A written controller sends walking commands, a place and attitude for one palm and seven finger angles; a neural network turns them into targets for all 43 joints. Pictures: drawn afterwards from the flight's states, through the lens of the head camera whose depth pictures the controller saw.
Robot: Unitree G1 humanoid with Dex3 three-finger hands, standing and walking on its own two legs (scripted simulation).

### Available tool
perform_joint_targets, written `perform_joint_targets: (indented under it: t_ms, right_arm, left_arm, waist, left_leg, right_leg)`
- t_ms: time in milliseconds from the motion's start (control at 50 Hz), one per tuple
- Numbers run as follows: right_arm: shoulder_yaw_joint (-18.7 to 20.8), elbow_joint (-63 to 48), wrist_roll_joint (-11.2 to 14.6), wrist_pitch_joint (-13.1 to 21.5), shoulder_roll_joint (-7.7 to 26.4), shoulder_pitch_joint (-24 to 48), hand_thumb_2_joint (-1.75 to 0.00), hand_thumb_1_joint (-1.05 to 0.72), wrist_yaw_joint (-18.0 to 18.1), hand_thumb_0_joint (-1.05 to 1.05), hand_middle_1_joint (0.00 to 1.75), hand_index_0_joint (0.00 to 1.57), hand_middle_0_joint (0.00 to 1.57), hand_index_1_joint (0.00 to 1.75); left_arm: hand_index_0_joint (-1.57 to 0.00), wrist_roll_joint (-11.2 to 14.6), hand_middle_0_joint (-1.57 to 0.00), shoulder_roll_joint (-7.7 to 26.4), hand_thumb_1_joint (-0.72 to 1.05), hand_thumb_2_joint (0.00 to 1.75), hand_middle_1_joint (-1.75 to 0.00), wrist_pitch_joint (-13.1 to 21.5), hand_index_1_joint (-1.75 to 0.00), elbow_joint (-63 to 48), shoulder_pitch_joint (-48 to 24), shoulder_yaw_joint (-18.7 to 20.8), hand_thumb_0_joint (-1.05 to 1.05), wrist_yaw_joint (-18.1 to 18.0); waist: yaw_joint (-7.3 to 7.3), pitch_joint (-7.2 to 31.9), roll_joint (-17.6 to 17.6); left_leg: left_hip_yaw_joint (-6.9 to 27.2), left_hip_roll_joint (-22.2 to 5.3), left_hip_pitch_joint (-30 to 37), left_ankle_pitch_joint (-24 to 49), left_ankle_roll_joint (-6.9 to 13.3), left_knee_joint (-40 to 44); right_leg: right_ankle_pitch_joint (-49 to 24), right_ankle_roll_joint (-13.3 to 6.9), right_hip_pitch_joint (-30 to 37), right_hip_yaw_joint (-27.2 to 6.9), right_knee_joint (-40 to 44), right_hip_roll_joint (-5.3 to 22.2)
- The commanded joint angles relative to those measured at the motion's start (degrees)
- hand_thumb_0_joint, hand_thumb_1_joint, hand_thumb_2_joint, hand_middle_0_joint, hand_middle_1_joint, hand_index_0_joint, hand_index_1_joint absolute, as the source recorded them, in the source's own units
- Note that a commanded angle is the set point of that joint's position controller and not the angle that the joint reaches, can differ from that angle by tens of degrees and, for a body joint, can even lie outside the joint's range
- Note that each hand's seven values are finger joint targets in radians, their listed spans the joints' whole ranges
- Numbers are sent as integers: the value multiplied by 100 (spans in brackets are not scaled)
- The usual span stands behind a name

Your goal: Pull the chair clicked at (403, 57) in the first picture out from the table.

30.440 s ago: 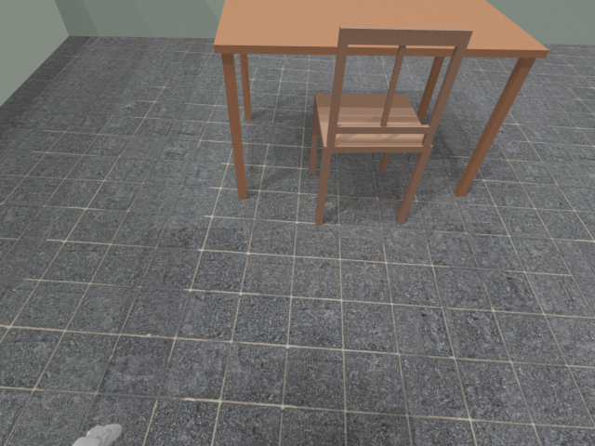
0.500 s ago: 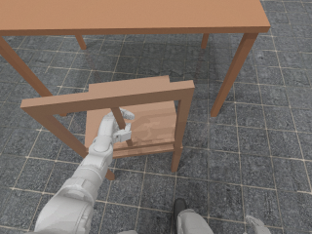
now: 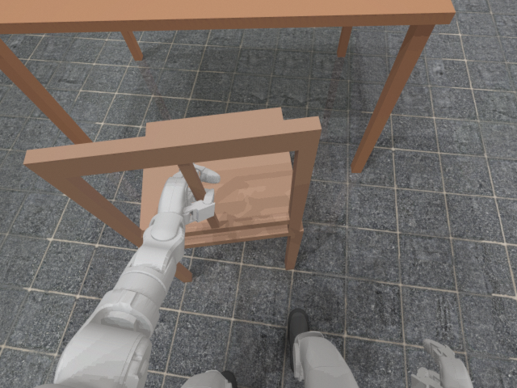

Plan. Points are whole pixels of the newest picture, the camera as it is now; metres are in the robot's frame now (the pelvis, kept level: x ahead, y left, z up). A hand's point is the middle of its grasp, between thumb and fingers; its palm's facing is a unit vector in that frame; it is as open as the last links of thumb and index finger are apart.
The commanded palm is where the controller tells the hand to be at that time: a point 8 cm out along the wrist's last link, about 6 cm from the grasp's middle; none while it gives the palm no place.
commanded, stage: step backward, pulling the chair out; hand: left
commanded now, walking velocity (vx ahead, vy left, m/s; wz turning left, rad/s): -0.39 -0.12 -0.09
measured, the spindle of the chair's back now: (202, 198) +0.43 +0.10 -0.09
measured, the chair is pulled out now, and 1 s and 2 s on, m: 0.27 0.30 0.34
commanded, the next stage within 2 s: none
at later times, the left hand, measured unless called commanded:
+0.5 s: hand (206, 215) +0.38 +0.08 -0.05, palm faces -0.14 -0.97 -0.21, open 5.1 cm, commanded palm +0.37 +0.14 -0.05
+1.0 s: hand (205, 218) +0.38 +0.08 -0.05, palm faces -0.13 -0.97 -0.20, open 5.1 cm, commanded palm +0.36 +0.14 -0.04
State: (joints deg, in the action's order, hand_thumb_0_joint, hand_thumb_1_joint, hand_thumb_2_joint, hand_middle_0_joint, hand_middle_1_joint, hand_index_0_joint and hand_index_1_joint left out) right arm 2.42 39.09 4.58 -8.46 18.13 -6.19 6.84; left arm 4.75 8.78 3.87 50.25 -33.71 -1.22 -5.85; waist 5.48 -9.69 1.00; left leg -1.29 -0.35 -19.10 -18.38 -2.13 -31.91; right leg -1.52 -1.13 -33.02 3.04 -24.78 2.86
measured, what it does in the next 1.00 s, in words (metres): stands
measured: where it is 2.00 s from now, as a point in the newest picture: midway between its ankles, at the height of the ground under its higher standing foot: outside the picture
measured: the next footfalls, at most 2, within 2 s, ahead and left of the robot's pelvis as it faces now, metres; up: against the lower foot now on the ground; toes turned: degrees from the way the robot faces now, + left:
left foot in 1.42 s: -0.05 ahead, +0.15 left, +0.00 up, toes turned +0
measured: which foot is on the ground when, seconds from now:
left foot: down 0.00-1.00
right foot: down 0.00-1.00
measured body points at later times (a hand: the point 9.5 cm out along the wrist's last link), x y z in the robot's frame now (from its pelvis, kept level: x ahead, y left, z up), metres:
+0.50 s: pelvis +0.00 +0.01 +0.00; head +0.09 -0.02 +0.44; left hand +0.38 +0.13 -0.04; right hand +0.07 -0.27 -0.15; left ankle -0.04 +0.14 -0.73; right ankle +0.15 -0.10 -0.72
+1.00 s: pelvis +0.00 +0.01 +0.00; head +0.08 -0.02 +0.44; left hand +0.38 +0.14 -0.03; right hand +0.06 -0.27 -0.14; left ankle -0.06 +0.13 -0.73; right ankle +0.12 -0.10 -0.72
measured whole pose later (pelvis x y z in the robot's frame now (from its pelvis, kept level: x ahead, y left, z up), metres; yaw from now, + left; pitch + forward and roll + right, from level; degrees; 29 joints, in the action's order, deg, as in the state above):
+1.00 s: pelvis +0.00 +0.01 +0.00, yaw -3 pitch +6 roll +3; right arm 1.3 40.1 2.9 -5.5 14.8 -11.6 7.5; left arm 3.0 8.7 7.3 55.8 -30.6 -1.5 -5.3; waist 4.3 -4.9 0.1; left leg -3.5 1.5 -16.2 -21.4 0.0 -31.4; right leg 2.8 0.2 -33.5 0.7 -29.8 1.9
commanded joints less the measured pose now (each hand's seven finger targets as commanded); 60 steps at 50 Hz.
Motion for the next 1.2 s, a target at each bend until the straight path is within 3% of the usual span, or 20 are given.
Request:
perform_joint_targets:
  t_ms: [0, 100, 160, 240, 320, 400, 480, 560, 600, 700, 800, 840, 880, 940, 1000, 1040, 1080, 1120, 1140, 1180]
  right_arm:
    - [92, -779, -78, -1, 388, -348, -90, -90, 64, 0, 30, 20, 20, 30]
    - [118, -631, -128, 7, 367, -503, -90, -90, 143, 0, 30, 20, 20, 30]
    - [129, -388, -122, 107, 365, -645, -90, -90, 161, 0, 30, 20, 20, 30]
    - [162, 57, -45, 305, 303, -982, -90, -90, 142, 0, 30, 20, 20, 30]
    - [139, 192, -4, 517, 284, -977, -90, -90, 87, 0, 30, 20, 20, 30]
    - [112, 147, -14, 584, 351, -925, -90, -90, 87, 0, 30, 20, 20, 30]
    - [56, -245, -147, 525, 414, -579, -90, -90, 162, 0, 30, 20, 20, 30]
    - [127, -423, -164, 400, 341, -638, -90, -90, 160, 0, 30, 20, 20, 30]
    - [119, -449, -194, 359, 341, -632, -90, -90, 123, 0, 30, 20, 20, 30]
    - [179, -139, -75, 398, 277, -1065, -90, -90, 79, 0, 30, 20, 20, 30]
    - [141, -5, -7, 492, 356, -1013, -90, -90, 14, 0, 30, 20, 20, 30]
    - [133, 39, -11, 489, 446, -999, -90, -90, 29, 0, 30, 20, 20, 30]
    - [123, -138, -69, 443, 529, -922, -90, -90, 83, 0, 30, 20, 20, 30]
    - [90, -432, -234, 394, 396, -555, -90, -90, 121, 0, 30, 20, 20, 30]
    - [106, -431, -291, 369, 282, -681, -90, -90, 51, 0, 30, 20, 20, 30]
    - [171, -277, -300, 419, 312, -905, -90, -90, 1, 0, 30, 20, 20, 30]
    - [241, -178, -247, 393, 301, -1103, -90, -90, -18, 0, 30, 20, 20, 30]
    - [275, -118, -136, 401, 313, -1074, -90, -90, -8, 0, 30, 20, 20, 30]
    - [248, -80, -112, 458, 376, -996, -90, -90, -11, 0, 30, 20, 20, 30]
    - [185, -82, -59, 519, 358, -793, -90, -90, -60, 0, 30, 20, 20, 30]
  left_arm:
    - [-50, -116, -50, 506, 90, 90, -145, 455, -145, -1539, -946, -101, 0, 31]
    - [-50, -179, -50, 614, 90, 90, -145, 588, -145, -1275, -1477, -4, 0, -4]
    - [-50, -177, -50, 756, 90, 90, -145, 651, -145, -863, -1884, 63, 0, 4]
    - [-50, -164, -50, 822, 90, 90, -145, 761, -145, -134, -1744, 191, 0, 11]
    - [-50, -245, -50, 878, 90, 90, -145, 838, -145, 235, -1667, 304, 0, -3]
    - [-50, -229, -50, 785, 90, 90, -145, 816, -145, 221, -1499, 231, 0, 6]
    - [-50, -211, -50, 637, 90, 90, -145, 878, -145, -375, -1383, 126, 0, 27]
    - [-50, -196, -50, 680, 90, 90, -145, 785, -145, -763, -1665, 171, 0, 45]
    - [-50, -213, -50, 647, 90, 90, -145, 767, -145, -781, -1772, 108, 0, 94]
    - [-50, -201, -50, 824, 90, 90, -145, 766, -145, -317, -1536, 262, 0, -7]
    - [-50, -247, -50, 887, 90, 90, -145, 717, -145, -71, -1524, 272, 0, -36]
    - [-50, -201, -50, 846, 90, 90, -145, 683, -145, -52, -1373, 211, 0, -25]
    - [-50, -195, -50, 658, 90, 90, -145, 746, -145, -235, -1268, 144, 0, 26]
    - [-50, -215, -50, 689, 90, 90, -145, 865, -145, -918, -1589, 143, 0, 65]
    - [-50, -212, -50, 543, 90, 90, -145, 806, -145, -882, -1717, 123, 0, 89]
    - [-50, -256, -50, 590, 90, 90, -145, 807, -145, -782, -2001, 124, 0, 84]
    - [-50, -266, -50, 757, 90, 90, -145, 806, -145, -643, -2035, 242, 0, 99]
    - [-50, -207, -50, 919, 90, 90, -145, 782, -145, -293, -1842, 339, 0, 109]
    - [-50, -195, -50, 981, 90, 90, -145, 672, -145, 71, -1572, 400, 0, 104]
    - [-50, -225, -50, 1024, 90, 90, -145, 553, -145, 61, -1680, 385, 0, 68]
  waist:
    - [-343, 3188, 231]
    - [-313, 2762, 248]
    - [-322, 2451, 311]
    - [-279, 2698, -909]
    - [-334, 3098, -1385]
    - [-279, 3334, -1007]
    - [-396, 2755, 801]
    - [-320, 2849, 38]
    - [-325, 2531, 228]
    - [-289, 2998, -970]
    - [-322, 3370, -1141]
    - [-266, 3399, -759]
    - [-280, 3242, 46]
    - [-339, 2801, 1095]
    - [-333, 2527, 461]
    - [-224, 2629, 261]
    - [-208, 3070, 29]
    - [-284, 3404, -1014]
    - [-394, 3264, -1278]
    - [-552, 3115, -1000]
  left_leg:
    - [319, -707, -35, -15, 222, 1146]
    - [88, -892, 73, 1393, 90, 840]
    - [-11, -800, -112, 936, 60, 691]
    - [-269, -269, 330, 17, -5, -70]
    - [-233, 1, 448, -625, 66, -671]
    - [-38, -148, 627, -238, 118, 141]
    - [568, -954, -234, 785, 325, 1233]
    - [248, -952, 107, 2201, 141, 553]
    - [236, -875, -378, 1259, 82, 586]
    - [-145, -123, 190, -423, 45, -328]
    - [-3, -2, 370, -736, 68, -693]
    - [77, -172, 596, -315, 104, 217]
    - [567, -668, 427, 688, 302, 1021]
    - [798, -1264, 116, 1926, 352, 1212]
    - [607, -1408, 747, 3630, 331, 659]
    - [320, -1217, 1260, 4652, 149, 35]
    - [47, -894, 725, 3616, -74, -523]
    - [18, -210, -90, -212, -225, -1492]
    - [286, -42, -335, -1338, -163, -1874]
    - [551, -101, -383, -1633, -60, -2114]
  right_leg:
    - [983, 300, 2724, -401, -131, 164]
    - [-77, 190, 2275, -350, -709, -39]
    - [143, 110, 1998, -554, -612, 103]
    - [531, -36, 1683, -1115, 412, 612]
    - [1022, 38, 1796, -1228, 1031, 908]
    - [925, 63, 1848, -885, 705, 804]
    - [890, 245, 1995, -235, -880, -50]
    - [-599, 146, 2172, -459, -953, 70]
    - [-100, 30, 2099, -645, -933, 240]
    - [767, -149, 1882, -1405, 569, 886]
    - [604, -139, 2211, -1289, 906, 1173]
    - [456, -88, 2214, -991, 624, 995]
    - [410, 258, 2076, -416, -157, 185]
    - [593, 199, 1928, -260, -1333, -95]
    - [823, 108, 1489, -330, -1352, -142]
    - [-763, 45, 1551, -487, -833, -73]
    - [-2268, -172, 2229, -884, -693, 390]
    - [-3225, -559, 3014, -1796, -161, 1289]
    - [-2992, -678, 3005, -1975, 83, 1532]
    - [-1015, -539, 2620, -1898, 398, 1671]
